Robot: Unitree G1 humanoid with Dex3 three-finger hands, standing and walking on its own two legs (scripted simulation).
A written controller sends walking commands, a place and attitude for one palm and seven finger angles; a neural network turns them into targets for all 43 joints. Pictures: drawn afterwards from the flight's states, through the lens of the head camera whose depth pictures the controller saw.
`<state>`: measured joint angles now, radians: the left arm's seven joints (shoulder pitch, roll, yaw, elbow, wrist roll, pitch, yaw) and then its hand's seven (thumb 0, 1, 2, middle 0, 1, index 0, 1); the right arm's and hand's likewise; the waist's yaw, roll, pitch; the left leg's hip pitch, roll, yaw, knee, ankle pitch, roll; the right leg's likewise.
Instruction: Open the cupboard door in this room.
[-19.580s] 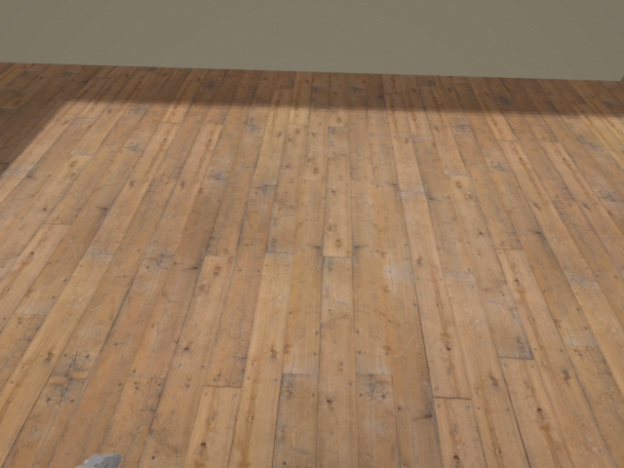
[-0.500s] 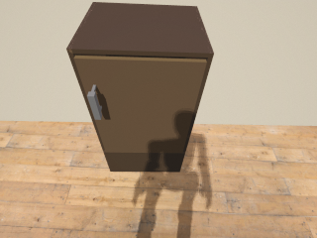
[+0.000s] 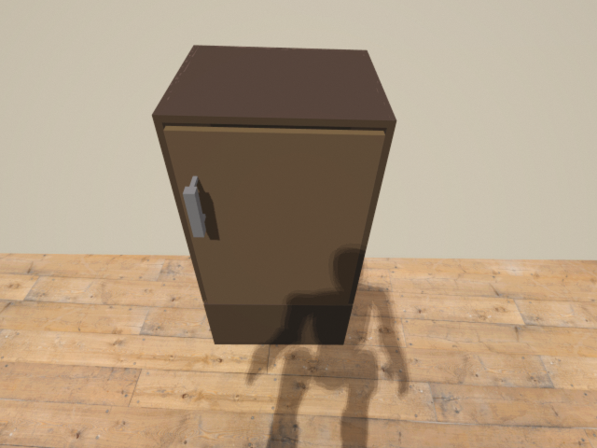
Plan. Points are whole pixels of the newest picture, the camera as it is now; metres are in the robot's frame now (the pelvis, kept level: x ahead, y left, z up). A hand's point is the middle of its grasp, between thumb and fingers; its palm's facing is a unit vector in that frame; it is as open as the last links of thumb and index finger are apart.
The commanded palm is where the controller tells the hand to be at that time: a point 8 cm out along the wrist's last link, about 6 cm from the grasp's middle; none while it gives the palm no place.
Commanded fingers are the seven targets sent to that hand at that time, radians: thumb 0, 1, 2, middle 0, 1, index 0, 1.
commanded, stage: shuffle to correct the standing spot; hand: left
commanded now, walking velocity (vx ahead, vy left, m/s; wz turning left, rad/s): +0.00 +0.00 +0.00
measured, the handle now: (197, 206) +0.60 +0.26 -0.05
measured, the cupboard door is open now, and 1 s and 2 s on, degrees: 0 0 0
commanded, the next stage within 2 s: come to a stop and stand still in 0.52 s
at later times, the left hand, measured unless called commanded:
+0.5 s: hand out of the picture -0.04 +0.18 -0.18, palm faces +0.03 -0.99 -0.11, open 7.4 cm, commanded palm none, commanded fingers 0.00 0.90 0.90 -0.20 -0.30 -0.20 -0.30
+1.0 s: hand (180, 444) +0.18 +0.20 -0.19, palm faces +0.10 -0.98 -0.15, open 7.3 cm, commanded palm none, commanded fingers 0.00 0.90 0.90 -0.20 -0.30 -0.20 -0.30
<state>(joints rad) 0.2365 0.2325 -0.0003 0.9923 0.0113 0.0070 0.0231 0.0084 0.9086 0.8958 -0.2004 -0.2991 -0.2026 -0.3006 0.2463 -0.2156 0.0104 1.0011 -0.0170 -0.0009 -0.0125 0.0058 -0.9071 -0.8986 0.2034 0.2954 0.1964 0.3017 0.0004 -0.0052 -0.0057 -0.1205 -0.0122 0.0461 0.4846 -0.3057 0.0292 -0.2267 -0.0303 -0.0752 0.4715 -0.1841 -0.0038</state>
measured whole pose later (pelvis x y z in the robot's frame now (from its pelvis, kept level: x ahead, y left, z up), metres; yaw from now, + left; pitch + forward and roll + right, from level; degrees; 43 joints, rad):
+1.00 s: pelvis +0.08 +0.03 -0.02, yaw +4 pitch -2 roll -1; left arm 0.14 0.13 0.05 0.94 0.01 0.04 0.04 0.00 0.92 0.90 -0.20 -0.30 -0.20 -0.30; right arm 0.28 -0.15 -0.05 1.02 -0.02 0.01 -0.02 0.00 -0.91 -0.90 0.20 0.29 0.19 0.30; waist -0.03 -0.03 0.08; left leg -0.29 0.02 0.09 0.70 -0.37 0.02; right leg -0.38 -0.09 -0.09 0.69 -0.30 0.02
